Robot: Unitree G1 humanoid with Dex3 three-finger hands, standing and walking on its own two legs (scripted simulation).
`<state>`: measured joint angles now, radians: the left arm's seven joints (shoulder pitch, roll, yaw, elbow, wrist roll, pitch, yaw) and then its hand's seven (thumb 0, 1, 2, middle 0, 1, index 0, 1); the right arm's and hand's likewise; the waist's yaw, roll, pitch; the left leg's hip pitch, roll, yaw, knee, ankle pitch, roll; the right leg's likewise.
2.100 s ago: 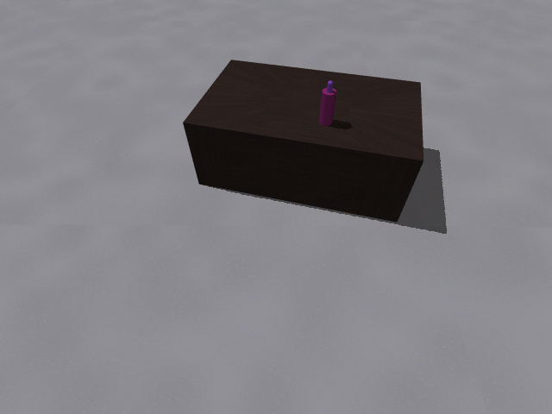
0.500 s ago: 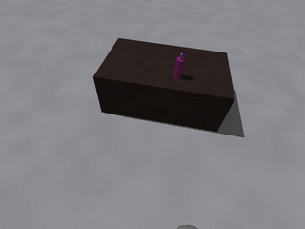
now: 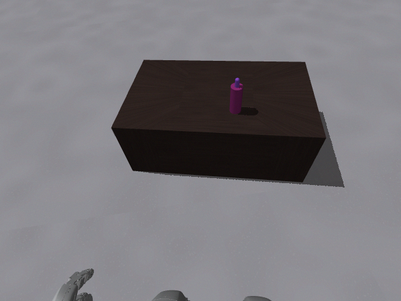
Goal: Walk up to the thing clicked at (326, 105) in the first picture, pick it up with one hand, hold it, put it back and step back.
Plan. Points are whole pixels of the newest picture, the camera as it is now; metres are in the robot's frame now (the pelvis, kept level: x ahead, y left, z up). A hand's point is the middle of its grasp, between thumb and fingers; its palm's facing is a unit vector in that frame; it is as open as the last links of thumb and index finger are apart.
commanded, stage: walk up
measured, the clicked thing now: (236, 95) +1.01 -0.12 -0.28
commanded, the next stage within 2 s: none
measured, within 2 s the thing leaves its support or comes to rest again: neither
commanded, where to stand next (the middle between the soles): +0.33 +0.07 m, yaw -1 degrees
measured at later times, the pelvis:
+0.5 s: pelvis +0.18 +0.09 +0.01, yaw -1 degrees
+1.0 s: pelvis +0.27 +0.07 -0.01, yaw -1 degrees
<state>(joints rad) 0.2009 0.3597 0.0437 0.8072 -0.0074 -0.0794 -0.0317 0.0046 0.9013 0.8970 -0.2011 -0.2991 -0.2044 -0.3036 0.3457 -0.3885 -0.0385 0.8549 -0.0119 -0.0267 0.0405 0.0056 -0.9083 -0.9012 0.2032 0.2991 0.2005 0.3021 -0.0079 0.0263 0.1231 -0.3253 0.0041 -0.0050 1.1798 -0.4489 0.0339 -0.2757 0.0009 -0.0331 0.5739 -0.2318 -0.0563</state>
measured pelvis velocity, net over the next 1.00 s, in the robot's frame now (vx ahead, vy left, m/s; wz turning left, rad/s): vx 0.27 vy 0.07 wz -0.03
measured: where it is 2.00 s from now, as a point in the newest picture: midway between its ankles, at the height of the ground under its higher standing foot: (197, 277)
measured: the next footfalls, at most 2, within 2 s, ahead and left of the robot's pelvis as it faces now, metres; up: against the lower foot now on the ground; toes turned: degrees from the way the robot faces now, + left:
left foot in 0.28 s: +0.25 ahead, +0.20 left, +0.00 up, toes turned +4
right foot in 0.74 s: +0.37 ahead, -0.04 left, +0.00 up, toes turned -4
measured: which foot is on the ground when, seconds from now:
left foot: up 0.00-0.26, down 0.28-0.76, up 0.78-0.98, down 1.00-1.00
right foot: down 0.00-0.32, up 0.34-0.72, down 0.74-1.00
